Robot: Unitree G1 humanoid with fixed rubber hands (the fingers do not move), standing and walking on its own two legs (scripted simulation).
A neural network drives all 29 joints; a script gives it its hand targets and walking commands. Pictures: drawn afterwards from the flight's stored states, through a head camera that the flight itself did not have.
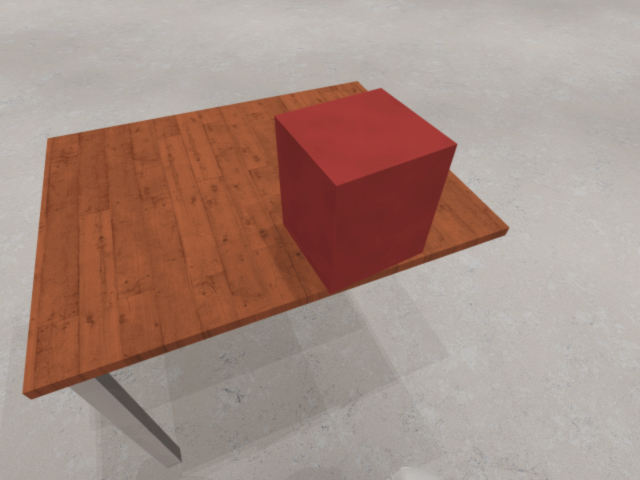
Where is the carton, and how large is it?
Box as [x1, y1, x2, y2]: [274, 88, 456, 293]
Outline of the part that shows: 381,88 274,116 283,224 330,293 422,251 456,146 456,143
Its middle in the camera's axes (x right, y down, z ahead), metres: +0.06 -0.09 +0.69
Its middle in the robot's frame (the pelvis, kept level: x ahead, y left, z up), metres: +0.59 -0.03 +0.02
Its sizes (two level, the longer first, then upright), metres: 0.210 0.200 0.250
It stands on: a table, 0.67 m high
